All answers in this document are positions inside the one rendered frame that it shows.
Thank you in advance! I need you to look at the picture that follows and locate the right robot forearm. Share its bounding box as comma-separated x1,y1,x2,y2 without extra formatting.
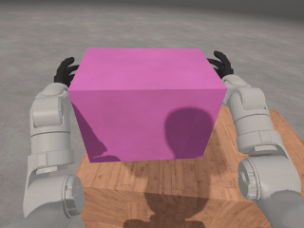
221,74,301,194

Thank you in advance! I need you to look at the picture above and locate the pedestal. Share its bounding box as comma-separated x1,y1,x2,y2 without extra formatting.
75,106,304,228

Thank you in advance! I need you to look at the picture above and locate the carton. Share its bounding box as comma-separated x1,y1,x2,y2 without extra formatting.
67,47,228,163

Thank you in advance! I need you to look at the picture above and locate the right robot hand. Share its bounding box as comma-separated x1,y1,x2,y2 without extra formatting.
207,50,234,79

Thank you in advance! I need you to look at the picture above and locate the left robot forearm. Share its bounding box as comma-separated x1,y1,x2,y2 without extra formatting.
23,83,75,217

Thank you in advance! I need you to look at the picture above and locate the left robot upper arm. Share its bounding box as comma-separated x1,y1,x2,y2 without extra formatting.
3,173,86,228

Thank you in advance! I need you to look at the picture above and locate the right robot upper arm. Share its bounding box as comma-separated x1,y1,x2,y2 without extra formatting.
237,155,304,228

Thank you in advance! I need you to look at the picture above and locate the left robot hand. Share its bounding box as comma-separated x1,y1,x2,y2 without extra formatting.
53,57,79,88

